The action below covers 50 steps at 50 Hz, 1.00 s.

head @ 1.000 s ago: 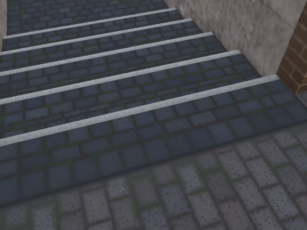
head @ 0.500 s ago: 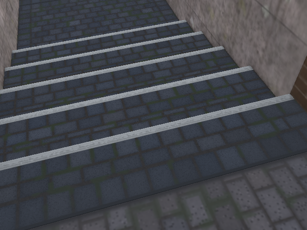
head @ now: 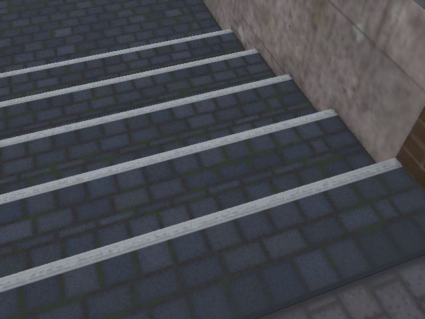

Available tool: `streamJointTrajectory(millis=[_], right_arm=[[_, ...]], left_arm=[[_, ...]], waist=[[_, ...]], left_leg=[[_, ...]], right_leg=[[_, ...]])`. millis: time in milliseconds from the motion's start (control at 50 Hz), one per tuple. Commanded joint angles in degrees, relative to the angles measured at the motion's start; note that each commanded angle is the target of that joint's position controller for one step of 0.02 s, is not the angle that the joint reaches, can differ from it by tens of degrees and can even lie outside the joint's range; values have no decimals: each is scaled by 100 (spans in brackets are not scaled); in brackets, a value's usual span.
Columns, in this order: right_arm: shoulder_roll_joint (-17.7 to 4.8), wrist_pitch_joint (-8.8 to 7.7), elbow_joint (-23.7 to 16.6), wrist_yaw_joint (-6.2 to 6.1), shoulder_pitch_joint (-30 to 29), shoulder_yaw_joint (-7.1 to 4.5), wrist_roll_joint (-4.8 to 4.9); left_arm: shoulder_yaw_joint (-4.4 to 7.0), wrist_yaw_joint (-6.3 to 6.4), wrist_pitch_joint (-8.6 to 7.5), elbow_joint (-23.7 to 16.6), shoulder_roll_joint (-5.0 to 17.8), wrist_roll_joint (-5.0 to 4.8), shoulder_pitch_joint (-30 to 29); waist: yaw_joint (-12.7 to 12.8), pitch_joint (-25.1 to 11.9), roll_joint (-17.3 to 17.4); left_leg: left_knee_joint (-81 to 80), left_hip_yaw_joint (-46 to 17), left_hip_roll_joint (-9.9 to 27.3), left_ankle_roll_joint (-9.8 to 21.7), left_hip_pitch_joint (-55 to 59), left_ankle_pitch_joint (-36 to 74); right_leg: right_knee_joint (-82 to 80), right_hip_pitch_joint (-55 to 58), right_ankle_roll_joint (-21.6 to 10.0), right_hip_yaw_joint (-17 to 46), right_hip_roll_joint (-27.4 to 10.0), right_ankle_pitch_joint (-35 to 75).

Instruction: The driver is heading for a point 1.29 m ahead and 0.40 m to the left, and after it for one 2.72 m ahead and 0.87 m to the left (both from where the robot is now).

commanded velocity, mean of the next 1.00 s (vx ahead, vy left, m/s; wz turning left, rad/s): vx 0.05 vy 0.00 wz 0.00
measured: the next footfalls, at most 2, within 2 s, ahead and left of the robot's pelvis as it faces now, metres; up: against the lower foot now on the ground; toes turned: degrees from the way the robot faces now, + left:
right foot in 0.18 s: +0.20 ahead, -0.14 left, +0.00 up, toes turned +0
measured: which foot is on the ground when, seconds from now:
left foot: down 0.00-1.00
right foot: up 0.00-0.16, down 0.18-1.00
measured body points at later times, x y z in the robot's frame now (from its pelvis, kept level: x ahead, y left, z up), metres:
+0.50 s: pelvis +0.11 -0.04 -0.01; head +0.12 -0.04 +0.43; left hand +0.26 +0.20 -0.13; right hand +0.17 -0.28 -0.16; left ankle +0.03 +0.07 -0.75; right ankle +0.16 -0.14 -0.75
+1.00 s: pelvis +0.10 -0.03 -0.02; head +0.12 -0.03 +0.43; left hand +0.23 +0.22 -0.15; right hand +0.16 -0.28 -0.16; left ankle +0.03 +0.07 -0.75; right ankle +0.16 -0.14 -0.75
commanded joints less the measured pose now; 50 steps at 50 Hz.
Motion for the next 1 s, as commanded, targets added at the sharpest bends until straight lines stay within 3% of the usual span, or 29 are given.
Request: streamJointTrajectory(millis=[20, 60, 100, 140, 160, 180, 200, 220, 240, 260, 280, 300, 340, 400, 460, 720, 1000], right_arm=[[-821, -22, -333, -142, -365, -116, 34], [-931, 43, -225, -169, -165, -139, 70], [-905, 104, -138, -179, -123, -138, 101], [-854, 153, -103, -190, -244, -136, 180], [-769, 167, -82, -198, -226, -116, 236], [-655, 148, -30, -206, 62, -87, 188], [-489, 108, 96, -193, 752, -57, 62], [179, 28, 74, 162, 1110, 130, 171], [-453, 122, -57, 255, 488, -104, 173], [-466, 203, -159, 246, 226, -146, 151], [-500, 233, -179, 245, 180, -158, 126], [-662, 233, -169, 258, 225, -208, 116], [-607, 193, -170, 233, 140, -232, 110], [-549, 143, -277, 227, -129, -260, 176], [-568, 131, -255, 215, -74, -290, 169], [-663, 116, -260, 255, -288, -362, 138], [-669, 115, -130, 298, -213, -403, 120]], left_arm=[[-16, 15, 83, -57, 29, 45, 495], [-11, -2, 132, -106, 113, 21, 199], [14, -13, 171, -152, 234, 20, 12], [45, -26, 155, -137, 296, 59, 26], [87, -20, 136, -56, 372, 96, 176], [170, 11, 123, 24, 661, 136, 395], [222, 42, 164, 48, 952, 123, 445], [-1, -290, -14, -209, 473, 100, -9], [-77, -486, -16, -46, 142, 37, -173], [-57, -632, 0, -79, 328, -98, -697], [31, -729, 64, -37, 526, -110, -697], [48, -736, 49, -6, 540, -63, -577], [81, -676, -7, 30, 566, 60, -560], [91, -623, -32, 74, 529, 25, -615], [111, -627, -4, 99, 528, 6, -628], [194, -526, -16, 186, 631, 0, -971], [196, -455, -8, 476, 596, 11, -976]], waist=[[319, -453, 590], [173, -508, 592], [124, -451, 618], [227, -418, 589], [304, -463, 478], [248, -628, 163], [-169, -936, -395], [-35, -1584, -1313], [-101, -1011, -566], [-297, -539, -264], [-206, -369, -330], [-106, -350, -337], [24, -524, -76], [99, -763, 29], [110, -789, 115], [167, -407, 259], [221, -217, 320]], left_leg=[[-269, -320, 1341, 759, -549, 3743], [-204, -430, 1441, 749, -330, 3257], [-62, -619, 1573, 755, -160, 2801], [298, -749, 1574, 658, -46, 2298], [589, -766, 1389, 486, -23, 1855], [958, -688, 1084, 229, -150, 1288], [1259, -489, 640, 4, -730, -71], [1380, -312, 370, -492, -1206, -1604], [1227, -357, 560, -641, -824, -1851], [869, -315, 599, -713, -315, -1503], [766, -305, 501, -673, -316, -1426], [797, -274, 469, -522, -517, -1351], [759, -284, 502, -355, -517, -838], [891, -324, 588, -385, -355, -152], [1028, -318, 625, -428, -351, 98], [1007, -335, 712, -357, -618, -567], [804, -444, 802, -212, -605, -730]], right_leg=[[-1188, 1187, 105, -175, 57, 834], [-1688, 1347, 132, -167, 135, 1024], [-2050, 1429, 90, -106, 167, 861], [-2657, 1686, -50, -154, 245, 812], [-3187, 2041, -155, -187, 293, 1208], [-3346, 2649, -286, 140, -30, 2755], [-2950, 3545, -655, 544, -510, 3905], [-3526, 4241, -1601, 1607, -1250, 2875], [-3593, 3324, -1205, 1709, -1040, 1402], [-3628, 2288, -732, 1147, -541, 488], [-3596, 2124, -500, 792, -226, 93], [-3509, 2357, -474, 646, -138, 285], [-3250, 2656, -553, 469, -48, 959], [-2911, 2854, -591, 283, 37, 1978], [-2720, 2921, -570, 194, 89, 2356], [-2719, 2742, -373, -11, 330, 1257], [-2911, 2748, -277, -81, 425, 887]])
